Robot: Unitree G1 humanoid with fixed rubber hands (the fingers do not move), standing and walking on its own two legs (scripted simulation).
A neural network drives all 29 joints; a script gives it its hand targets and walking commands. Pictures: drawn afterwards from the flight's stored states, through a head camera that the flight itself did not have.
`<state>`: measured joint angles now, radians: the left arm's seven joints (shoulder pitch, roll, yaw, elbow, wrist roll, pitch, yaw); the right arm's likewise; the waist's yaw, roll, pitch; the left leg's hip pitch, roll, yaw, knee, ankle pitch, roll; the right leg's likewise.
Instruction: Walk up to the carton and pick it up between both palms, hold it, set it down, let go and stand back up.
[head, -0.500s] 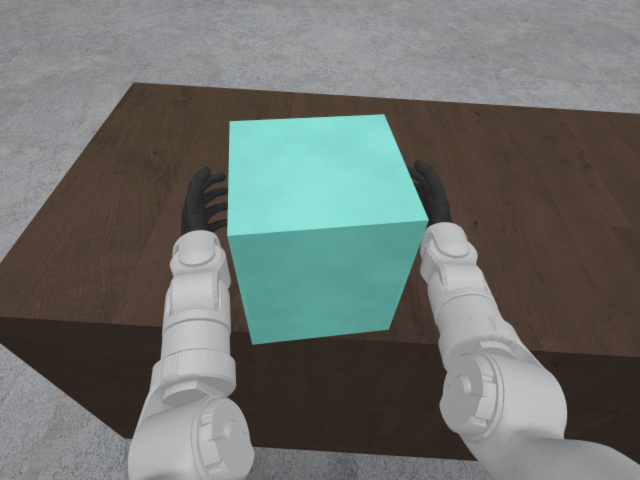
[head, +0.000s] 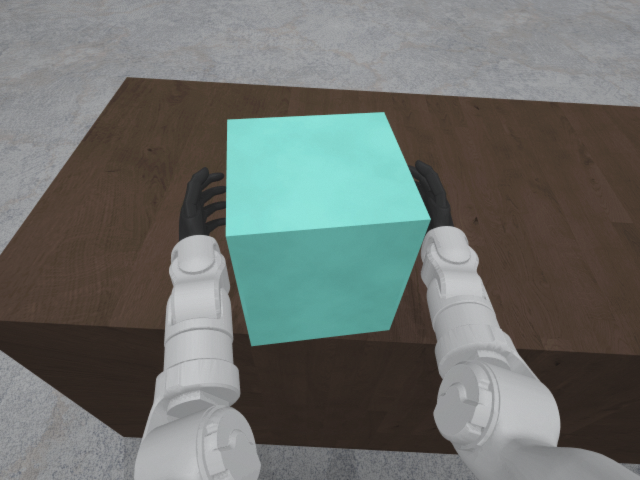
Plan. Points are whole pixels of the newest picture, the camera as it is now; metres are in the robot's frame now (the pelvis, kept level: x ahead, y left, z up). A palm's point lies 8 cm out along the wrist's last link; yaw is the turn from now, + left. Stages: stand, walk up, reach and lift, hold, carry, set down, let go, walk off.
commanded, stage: set down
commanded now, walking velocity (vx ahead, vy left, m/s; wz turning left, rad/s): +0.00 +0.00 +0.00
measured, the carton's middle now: (315, 233) +0.42 +0.04 +0.05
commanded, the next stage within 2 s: none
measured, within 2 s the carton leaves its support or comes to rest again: neither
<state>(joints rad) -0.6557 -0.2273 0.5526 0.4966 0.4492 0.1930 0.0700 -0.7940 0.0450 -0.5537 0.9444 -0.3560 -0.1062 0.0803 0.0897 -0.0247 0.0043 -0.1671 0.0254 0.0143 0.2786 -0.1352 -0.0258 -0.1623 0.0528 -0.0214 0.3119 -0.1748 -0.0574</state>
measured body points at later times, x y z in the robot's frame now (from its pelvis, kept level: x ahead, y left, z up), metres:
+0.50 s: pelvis -0.01 +0.01 -0.01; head +0.04 +0.01 +0.44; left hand +0.40 +0.19 +0.08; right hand +0.46 -0.11 +0.08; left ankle +0.01 +0.14 -0.75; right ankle -0.01 -0.07 -0.75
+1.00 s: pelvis -0.02 +0.00 -0.01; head +0.04 -0.02 +0.44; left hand +0.41 +0.22 +0.14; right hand +0.48 -0.18 +0.14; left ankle +0.00 +0.14 -0.75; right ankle -0.01 -0.07 -0.75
